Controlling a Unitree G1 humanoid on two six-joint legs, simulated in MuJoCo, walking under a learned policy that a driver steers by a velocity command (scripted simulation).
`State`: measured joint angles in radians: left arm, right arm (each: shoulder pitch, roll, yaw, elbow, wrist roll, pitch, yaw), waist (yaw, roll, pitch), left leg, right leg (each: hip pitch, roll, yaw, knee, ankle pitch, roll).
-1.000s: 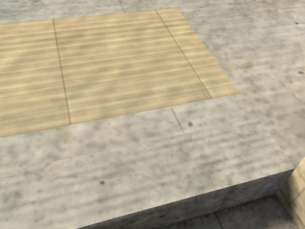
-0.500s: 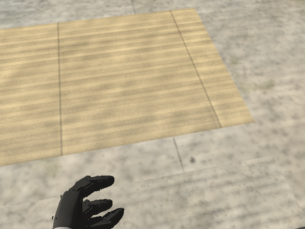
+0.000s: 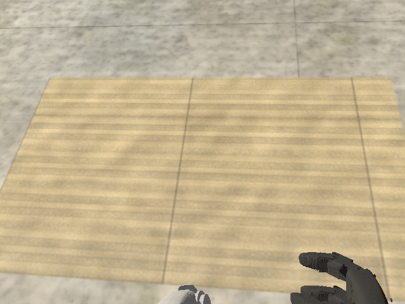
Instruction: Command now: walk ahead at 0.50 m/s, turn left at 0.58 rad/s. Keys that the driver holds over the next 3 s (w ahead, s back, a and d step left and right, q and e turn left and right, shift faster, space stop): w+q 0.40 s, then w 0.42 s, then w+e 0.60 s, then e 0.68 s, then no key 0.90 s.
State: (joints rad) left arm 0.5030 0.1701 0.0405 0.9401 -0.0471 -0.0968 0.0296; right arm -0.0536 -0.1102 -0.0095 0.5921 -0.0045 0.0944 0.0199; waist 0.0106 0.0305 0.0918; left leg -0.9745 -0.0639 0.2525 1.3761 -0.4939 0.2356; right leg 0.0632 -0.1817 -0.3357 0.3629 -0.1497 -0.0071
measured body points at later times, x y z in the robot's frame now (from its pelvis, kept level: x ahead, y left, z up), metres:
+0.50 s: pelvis +0.31 -0.01 +0.16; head +0.34 +0.02 +0.61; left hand +0.54 +0.24 +0.11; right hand +0.34 -0.31 +0.06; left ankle +0.13 +0.03 -0.57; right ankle +0.51 -0.09 -0.54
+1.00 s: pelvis +0.56 +0.06 +0.16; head +0.58 +0.07 +0.61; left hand +0.41 +0.27 +0.03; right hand +0.86 -0.03 +0.09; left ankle +0.63 +0.20 -0.56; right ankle +0.49 -0.08 -0.57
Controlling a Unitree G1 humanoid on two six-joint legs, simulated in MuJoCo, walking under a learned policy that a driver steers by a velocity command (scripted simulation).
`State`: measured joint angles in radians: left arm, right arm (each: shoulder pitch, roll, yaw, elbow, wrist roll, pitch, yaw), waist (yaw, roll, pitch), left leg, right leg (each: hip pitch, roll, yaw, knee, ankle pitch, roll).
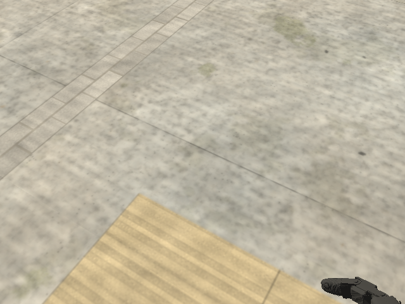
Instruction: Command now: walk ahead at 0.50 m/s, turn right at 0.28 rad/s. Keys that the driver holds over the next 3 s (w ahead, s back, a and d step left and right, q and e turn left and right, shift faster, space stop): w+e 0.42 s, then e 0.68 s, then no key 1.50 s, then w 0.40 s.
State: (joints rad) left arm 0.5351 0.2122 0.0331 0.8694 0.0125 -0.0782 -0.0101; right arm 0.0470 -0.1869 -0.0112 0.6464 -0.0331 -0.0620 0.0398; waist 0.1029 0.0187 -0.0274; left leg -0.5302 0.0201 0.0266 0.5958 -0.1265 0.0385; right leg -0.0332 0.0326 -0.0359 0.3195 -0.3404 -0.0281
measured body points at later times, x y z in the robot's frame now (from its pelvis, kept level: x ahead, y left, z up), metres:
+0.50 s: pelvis +0.24 -0.04 -0.01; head +0.27 -0.05 +0.44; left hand +0.51 +0.13 -0.10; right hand +0.16 -0.29 -0.15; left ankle +0.12 +0.11 -0.74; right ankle +0.36 -0.17 -0.72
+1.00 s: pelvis +0.37 -0.10 +0.00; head +0.39 -0.12 +0.45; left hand +0.58 +0.11 -0.11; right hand +0.36 -0.40 -0.11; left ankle +0.50 +0.00 -0.69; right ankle +0.36 -0.16 -0.74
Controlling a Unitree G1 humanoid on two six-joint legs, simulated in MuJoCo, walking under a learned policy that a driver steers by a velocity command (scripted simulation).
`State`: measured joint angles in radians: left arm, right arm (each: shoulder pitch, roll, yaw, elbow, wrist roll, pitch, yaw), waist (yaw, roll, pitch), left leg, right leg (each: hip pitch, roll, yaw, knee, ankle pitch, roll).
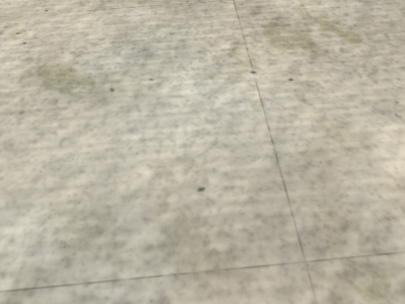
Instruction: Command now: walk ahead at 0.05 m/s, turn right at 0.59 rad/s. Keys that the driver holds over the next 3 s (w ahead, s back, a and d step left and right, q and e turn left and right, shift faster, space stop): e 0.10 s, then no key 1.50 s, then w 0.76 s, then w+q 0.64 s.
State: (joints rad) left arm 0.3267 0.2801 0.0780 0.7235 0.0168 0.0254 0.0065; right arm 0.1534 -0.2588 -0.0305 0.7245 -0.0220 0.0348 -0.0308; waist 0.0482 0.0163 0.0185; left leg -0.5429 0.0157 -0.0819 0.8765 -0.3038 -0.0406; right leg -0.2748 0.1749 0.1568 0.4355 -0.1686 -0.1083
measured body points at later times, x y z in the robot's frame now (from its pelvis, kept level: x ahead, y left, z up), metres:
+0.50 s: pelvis +0.02 +0.04 +0.00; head +0.04 +0.04 +0.45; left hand +0.17 +0.28 -0.13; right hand +0.07 -0.24 -0.12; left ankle +0.05 +0.14 -0.74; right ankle -0.03 -0.08 -0.73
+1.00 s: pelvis +0.01 +0.02 +0.01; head +0.01 +0.01 +0.46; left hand +0.10 +0.26 -0.14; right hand +0.00 -0.24 -0.14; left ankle +0.05 +0.14 -0.74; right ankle -0.03 -0.07 -0.74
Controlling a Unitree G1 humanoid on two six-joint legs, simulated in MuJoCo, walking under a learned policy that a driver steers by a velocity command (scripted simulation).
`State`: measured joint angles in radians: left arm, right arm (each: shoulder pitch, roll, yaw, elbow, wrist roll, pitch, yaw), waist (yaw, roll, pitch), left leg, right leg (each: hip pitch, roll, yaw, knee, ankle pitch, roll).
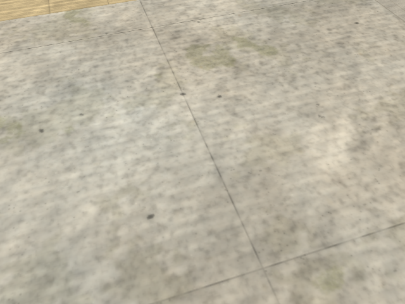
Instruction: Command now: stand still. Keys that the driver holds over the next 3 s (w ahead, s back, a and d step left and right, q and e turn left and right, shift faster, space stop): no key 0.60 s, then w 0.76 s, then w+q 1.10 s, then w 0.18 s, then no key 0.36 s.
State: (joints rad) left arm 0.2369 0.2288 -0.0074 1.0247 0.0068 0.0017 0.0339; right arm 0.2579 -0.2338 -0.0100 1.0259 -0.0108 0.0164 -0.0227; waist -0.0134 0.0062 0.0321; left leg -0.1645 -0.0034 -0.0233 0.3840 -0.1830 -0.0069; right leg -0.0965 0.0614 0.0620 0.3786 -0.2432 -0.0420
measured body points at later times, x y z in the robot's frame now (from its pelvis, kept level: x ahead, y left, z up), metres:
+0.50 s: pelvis +0.00 +0.00 +0.00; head +0.01 +0.00 +0.45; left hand +0.00 +0.24 -0.16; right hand +0.00 -0.23 -0.16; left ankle +0.02 +0.12 -0.74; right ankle -0.02 -0.10 -0.74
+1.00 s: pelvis +0.10 +0.05 +0.00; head +0.10 +0.07 +0.44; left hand +0.08 +0.29 -0.17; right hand +0.05 -0.19 -0.15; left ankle +0.05 +0.12 -0.74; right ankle +0.03 -0.07 -0.68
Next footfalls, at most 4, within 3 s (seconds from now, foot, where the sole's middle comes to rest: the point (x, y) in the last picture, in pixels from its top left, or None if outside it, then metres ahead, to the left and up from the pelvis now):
1.34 right None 0.44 -0.02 -0.78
1.88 left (171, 254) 0.71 0.14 -0.78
2.40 right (177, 173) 1.09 0.13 -0.78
2.86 left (108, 169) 1.12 0.43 -0.78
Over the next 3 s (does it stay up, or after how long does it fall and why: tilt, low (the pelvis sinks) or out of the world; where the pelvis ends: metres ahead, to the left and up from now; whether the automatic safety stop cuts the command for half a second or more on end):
stays up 1.07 0.30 -0.01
